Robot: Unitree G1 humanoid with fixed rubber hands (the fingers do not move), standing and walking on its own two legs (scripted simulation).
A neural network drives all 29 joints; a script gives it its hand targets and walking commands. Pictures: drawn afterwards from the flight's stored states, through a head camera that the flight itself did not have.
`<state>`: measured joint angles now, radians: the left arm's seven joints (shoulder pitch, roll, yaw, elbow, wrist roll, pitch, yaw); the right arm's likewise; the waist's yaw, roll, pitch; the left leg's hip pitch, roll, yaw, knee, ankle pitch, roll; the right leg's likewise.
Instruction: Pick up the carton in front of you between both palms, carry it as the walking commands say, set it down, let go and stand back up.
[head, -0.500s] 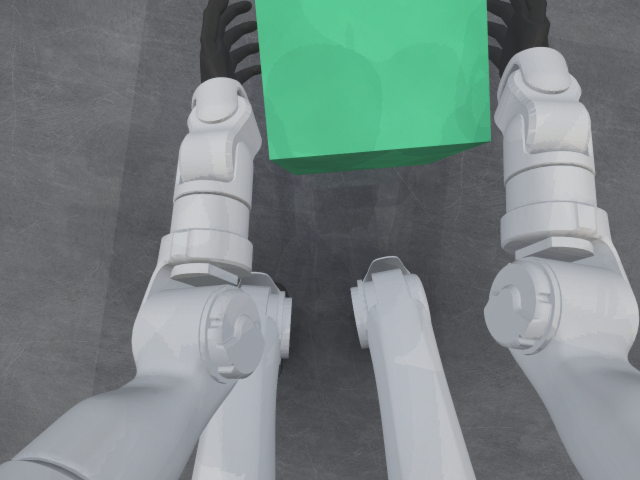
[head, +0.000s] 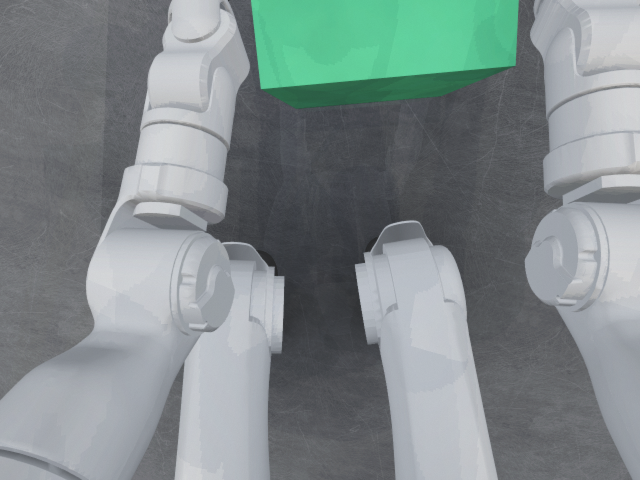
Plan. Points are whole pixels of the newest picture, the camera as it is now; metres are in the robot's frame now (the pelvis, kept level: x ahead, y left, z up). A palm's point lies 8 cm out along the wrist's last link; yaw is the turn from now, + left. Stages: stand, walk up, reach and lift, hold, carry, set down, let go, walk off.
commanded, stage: set down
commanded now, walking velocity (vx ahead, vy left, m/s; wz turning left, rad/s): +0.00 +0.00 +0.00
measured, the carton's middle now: out of the picture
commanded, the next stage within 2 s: none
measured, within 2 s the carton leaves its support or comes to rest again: rests again in 0.18 s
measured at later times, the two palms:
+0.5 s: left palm (203, 0) +0.55 +0.04 -0.18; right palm out of the picture +0.51 -0.27 -0.17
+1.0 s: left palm out of the picture +0.55 +0.04 -0.20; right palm out of the picture +0.51 -0.27 -0.19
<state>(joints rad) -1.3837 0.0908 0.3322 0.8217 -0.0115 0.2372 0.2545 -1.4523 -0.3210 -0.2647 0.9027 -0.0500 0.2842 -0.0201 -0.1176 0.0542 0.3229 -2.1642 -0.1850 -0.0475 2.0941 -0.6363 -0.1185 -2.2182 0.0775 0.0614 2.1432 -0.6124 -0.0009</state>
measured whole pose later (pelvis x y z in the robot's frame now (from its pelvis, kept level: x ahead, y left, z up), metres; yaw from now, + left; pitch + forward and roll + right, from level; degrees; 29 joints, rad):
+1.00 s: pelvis -0.01 +0.01 -0.03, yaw -2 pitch +32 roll +2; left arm -1.53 0.13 0.39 0.97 0.08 0.16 0.09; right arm -1.54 -0.39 -0.43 1.03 -0.15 0.19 0.17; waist -0.10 0.06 0.51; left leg -2.14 -0.17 -0.03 2.22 -0.64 -0.09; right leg -2.17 0.03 0.03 2.24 -0.62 0.00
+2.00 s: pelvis +0.00 +0.00 +0.13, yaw -3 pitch +45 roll +4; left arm -1.32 0.18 0.27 0.78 -0.04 0.27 0.19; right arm -1.38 -0.48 -0.27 0.95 0.04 0.23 0.08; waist -0.06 0.04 0.10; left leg -1.92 -0.09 -0.03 1.64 -0.51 -0.06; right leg -1.97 0.05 0.04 1.66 -0.47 -0.02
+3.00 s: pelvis +0.09 +0.01 +0.35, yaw -7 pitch +23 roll +0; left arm -0.17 0.13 0.12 0.56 0.04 0.03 0.01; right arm -0.20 -0.23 -0.17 0.61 -0.02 0.00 0.09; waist -0.02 0.01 -0.04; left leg -0.76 -0.04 -0.07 0.65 -0.28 -0.01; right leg -0.79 0.04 0.05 0.65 -0.25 -0.01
